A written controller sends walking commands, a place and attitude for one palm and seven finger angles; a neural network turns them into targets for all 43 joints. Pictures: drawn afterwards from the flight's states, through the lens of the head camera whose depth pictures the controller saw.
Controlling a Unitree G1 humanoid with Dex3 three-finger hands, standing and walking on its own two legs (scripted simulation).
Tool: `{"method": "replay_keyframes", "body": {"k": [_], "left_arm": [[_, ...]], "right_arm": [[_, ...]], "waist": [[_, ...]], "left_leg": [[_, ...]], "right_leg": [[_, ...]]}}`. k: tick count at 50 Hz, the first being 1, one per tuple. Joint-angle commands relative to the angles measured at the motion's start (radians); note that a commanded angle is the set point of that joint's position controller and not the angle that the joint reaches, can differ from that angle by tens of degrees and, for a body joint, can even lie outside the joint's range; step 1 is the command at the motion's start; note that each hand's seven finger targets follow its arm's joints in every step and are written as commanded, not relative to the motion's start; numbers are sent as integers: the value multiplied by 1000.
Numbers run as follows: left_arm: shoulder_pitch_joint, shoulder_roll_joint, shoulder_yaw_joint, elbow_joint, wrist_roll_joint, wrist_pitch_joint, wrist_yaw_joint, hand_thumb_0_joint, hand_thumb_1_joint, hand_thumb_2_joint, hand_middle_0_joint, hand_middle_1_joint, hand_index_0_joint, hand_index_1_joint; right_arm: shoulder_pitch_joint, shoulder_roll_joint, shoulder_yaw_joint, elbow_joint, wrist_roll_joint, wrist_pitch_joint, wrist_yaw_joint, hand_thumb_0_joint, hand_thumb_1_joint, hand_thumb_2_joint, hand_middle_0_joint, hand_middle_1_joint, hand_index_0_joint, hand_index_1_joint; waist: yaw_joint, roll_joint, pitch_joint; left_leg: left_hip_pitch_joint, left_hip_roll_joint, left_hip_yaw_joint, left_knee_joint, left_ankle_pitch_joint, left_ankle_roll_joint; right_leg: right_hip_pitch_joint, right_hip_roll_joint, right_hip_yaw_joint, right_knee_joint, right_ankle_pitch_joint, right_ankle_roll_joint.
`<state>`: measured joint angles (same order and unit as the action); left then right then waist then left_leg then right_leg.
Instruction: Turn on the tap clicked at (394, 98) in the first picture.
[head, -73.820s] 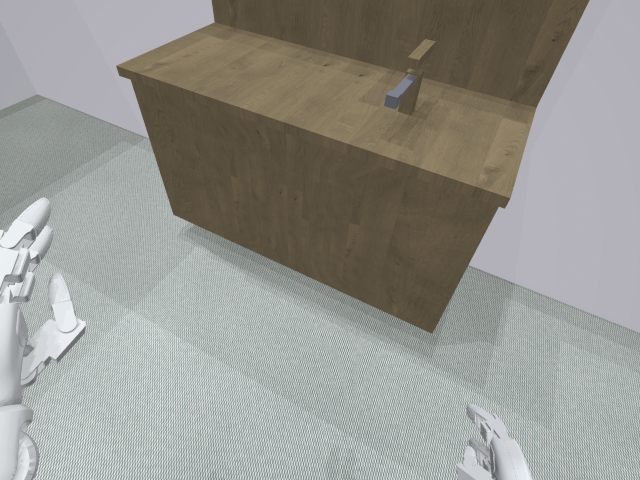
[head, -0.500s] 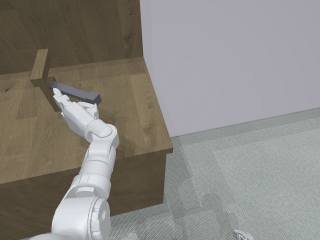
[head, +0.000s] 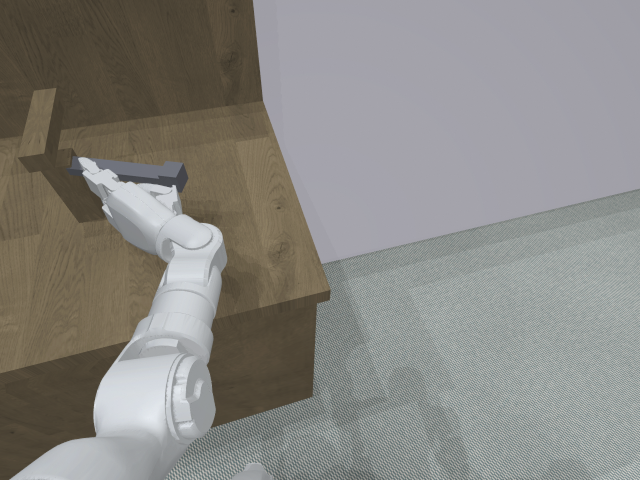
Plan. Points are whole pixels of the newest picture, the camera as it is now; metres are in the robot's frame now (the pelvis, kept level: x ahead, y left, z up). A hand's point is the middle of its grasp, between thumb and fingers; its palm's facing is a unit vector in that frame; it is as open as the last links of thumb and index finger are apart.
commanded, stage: lift the hand up off the lever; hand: left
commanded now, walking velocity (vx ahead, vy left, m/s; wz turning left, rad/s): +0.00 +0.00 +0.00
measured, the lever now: (173, 176) +0.49 +0.18 +0.10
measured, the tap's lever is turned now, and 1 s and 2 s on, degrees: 66 72 72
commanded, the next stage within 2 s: none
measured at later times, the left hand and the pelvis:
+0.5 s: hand (170, 182) +0.48 +0.18 +0.10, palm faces +0.79 -0.60 -0.08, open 8.0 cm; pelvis +0.02 +0.00 +0.01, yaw -1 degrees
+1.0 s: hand (162, 176) +0.46 +0.18 +0.13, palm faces +0.78 -0.62 -0.11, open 7.8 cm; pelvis +0.02 +0.00 +0.02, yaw +1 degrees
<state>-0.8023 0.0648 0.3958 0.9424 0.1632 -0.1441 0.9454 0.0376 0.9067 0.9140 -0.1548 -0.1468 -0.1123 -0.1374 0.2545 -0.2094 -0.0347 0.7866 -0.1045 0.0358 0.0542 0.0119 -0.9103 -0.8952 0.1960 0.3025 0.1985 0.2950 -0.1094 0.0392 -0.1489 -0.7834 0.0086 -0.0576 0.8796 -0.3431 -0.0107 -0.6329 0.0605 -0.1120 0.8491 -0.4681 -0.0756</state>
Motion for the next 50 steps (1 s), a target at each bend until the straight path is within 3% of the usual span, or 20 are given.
{"method": "replay_keyframes", "body": {"k": [1, 2, 4, 8, 9, 12, 15, 20, 24, 26, 29, 32, 34, 35, 36, 42, 46, 48, 49, 50], "left_arm": [[-535, 165, -57, -169, 40, -50, -17, 0, 900, 900, -150, -150, -150, -150], [-530, 167, -49, -146, 39, -50, -14, 0, 900, 900, -150, -150, -150, -150], [-526, 197, -16, -135, 39, -56, -13, 0, 900, 900, -150, -150, -150, -150], [-507, 187, -16, -176, 31, -61, -11, 0, 900, 900, -150, -150, -150, -150], [-510, 185, -18, -193, 34, -62, -11, 0, 900, 900, -150, -150, -150, -150], [-463, 192, -6, -216, 30, -50, -12, 0, 900, 900, -150, -150, -150, -150], [-476, 183, -21, -247, 33, -44, -15, 0, 900, 900, -150, -150, -150, -150], [-419, 160, -39, -332, 27, -30, -22, 0, 900, 900, -150, -150, -150, -150], [-365, 158, -43, -364, 22, -5, -30, 0, 900, 900, -150, -150, -150, -150], [-381, 121, -82, -371, 15, 11, -37, 0, 900, 900, -150, -150, -150, -150], [-337, 92, -103, -396, -3, 38, -49, 0, 900, 900, -150, -150, -150, -150], [-311, 62, -129, -381, -21, 69, -58, 0, 900, 900, -150, -150, -150, -150], [-324, 99, -94, -369, -26, 82, -57, 0, 900, 900, -150, -150, -150, -150], [-331, 79, -117, -380, -28, 84, -59, 0, 900, 900, -150, -150, -150, -150], [-362, 105, -98, -401, -26, 81, -52, 0, 900, 900, -150, -150, -150, -150], [-366, 89, -123, -460, 1, 74, -47, 0, 900, 900, -150, -150, -150, -150], [-341, 82, -123, -400, -17, 110, -59, 0, 900, 900, -150, -150, -150, -150], [-377, 61, -146, -389, -29, 124, -64, 0, 900, 900, -150, -150, -150, -150], [-394, 87, -122, -392, -26, 127, -60, 0, 900, 900, -150, -150, -150, -150], [-391, 62, -141, -407, -31, 126, -58, 0, 900, 900, -150, -150, -150, -150]], "right_arm": [[32, -134, -43, -82, -1, -31, -1, 0, -900, -900, 200, 300, 200, 300], [40, -134, -44, -81, -4, -33, 0, 0, -900, -900, 200, 300, 200, 300], [47, -140, -47, -77, -6, -30, 1, 0, -900, -900, 200, 300, 200, 300], [62, -138, -48, -94, -7, -28, 11, 0, -900, -900, 200, 300, 200, 300], [61, -139, -49, -92, -8, -27, 13, 0, -900, -900, 200, 300, 200, 300], [62, -139, -51, -104, -6, -24, 18, 0, -900, -900, 200, 300, 200, 300], [59, -139, -52, -102, -4, -24, 19, 0, -900, -900, 200, 300, 200, 300], [51, -136, -55, -112, -2, -26, 26, 0, -900, -900, 200, 300, 200, 300], [41, -136, -57, -114, 1, -26, 27, 0, -900, -900, 200, 300, 200, 300], [29, -134, -54, -117, 4, -25, 26, 0, -900, -900, 200, 300, 200, 300], [16, -138, -55, -123, 9, -22, 24, 0, -900, -900, 200, 300, 200, 300], [1, -135, -48, -127, 16, -17, 20, 0, -900, -900, 200, 300, 200, 300], [-7, -140, -46, -118, 20, -13, 13, 0, -900, -900, 200, 300, 200, 300], [-18, -134, -43, -126, 23, -12, 12, 0, -900, -900, 200, 300, 200, 300], [-22, -135, -43, -124, 24, -13, 9, 0, -900, -900, 200, 300, 200, 300], [-35, -121, -44, -121, 16, -13, 10, 0, -900, -900, 200, 300, 200, 300], [-46, -127, -43, -124, 25, -4, -1, 0, -900, -900, 200, 300, 200, 300], [-61, -127, -37, -123, 30, -5, -5, 0, -900, -900, 200, 300, 200, 300], [-58, -132, -40, -113, 28, -4, -8, 0, -900, -900, 200, 300, 200, 300], [-57, -125, -37, -120, 29, -7, -5, 0, -900, -900, 200, 300, 200, 300]], "waist": [[-35, -4, -334], [-37, -30, -336], [-30, -16, -345], [-18, -22, -402], [-18, 0, -398], [-8, -18, -399], [-14, -25, -368], [5, 17, -386], [15, 5, -366], [4, -9, -339], [15, -1, -333], [15, -34, -304], [16, -52, -272], [17, -47, -268], [16, -48, -285], [26, -2, -332], [21, -67, -295], [13, -60, -264], [17, -38, -266], [20, -46, -282]], "left_leg": [[278, -15, 16, -46, 201, 40], [271, -16, 17, -45, 198, 42], [276, -15, 11, -44, 213, 41], [303, -13, 16, -44, 262, 38], [321, -12, 12, -46, 282, 36], [318, -12, 21, -48, 295, 38], [328, -10, 20, -59, 297, 39], [383, -7, 19, -65, 356, 32], [386, -6, 17, -73, 364, 29], [395, -6, 20, -81, 357, 31], [423, -5, 17, -95, 378, 27], [414, -9, 20, -111, 359, 29], [398, -12, 21, -123, 330, 32], [396, -14, 22, -130, 319, 32], [403, -13, 22, -127, 322, 33], [442, -11, 20, -113, 380, 25], [417, -13, 22, -135, 343, 28], [412, -16, 23, -144, 309, 30], [430, -14, 19, -149, 313, 28], [437, -16, 19, -153, 319, 29]], "right_leg": [[46, -49, 82, -158, 340, 63], [48, -47, 79, -158, 340, 65], [48, -45, 78, -154, 347, 62], [88, -40, 73, -146, 407, 63], [83, -39, 69, -142, 413, 59], [113, -38, 71, -150, 449, 64], [117, -38, 67, -159, 449, 63], [135, -33, 60, -157, 480, 54], [157, -34, 57, -165, 493, 52], [151, -36, 56, -177, 491, 54], [165, -35, 53, -187, 494, 50], [180, -39, 54, -204, 497, 54], [191, -44, 59, -221, 489, 57], [192, -45, 61, -223, 478, 57], [199, -49, 65, -225, 486, 58], [201, -49, 60, -204, 523, 52], [220, -53, 62, -226, 510, 58], [209, -57, 67, -243, 485, 61], [202, -51, 66, -247, 461, 55], [210, -50, 63, -245, 466, 56]]}}
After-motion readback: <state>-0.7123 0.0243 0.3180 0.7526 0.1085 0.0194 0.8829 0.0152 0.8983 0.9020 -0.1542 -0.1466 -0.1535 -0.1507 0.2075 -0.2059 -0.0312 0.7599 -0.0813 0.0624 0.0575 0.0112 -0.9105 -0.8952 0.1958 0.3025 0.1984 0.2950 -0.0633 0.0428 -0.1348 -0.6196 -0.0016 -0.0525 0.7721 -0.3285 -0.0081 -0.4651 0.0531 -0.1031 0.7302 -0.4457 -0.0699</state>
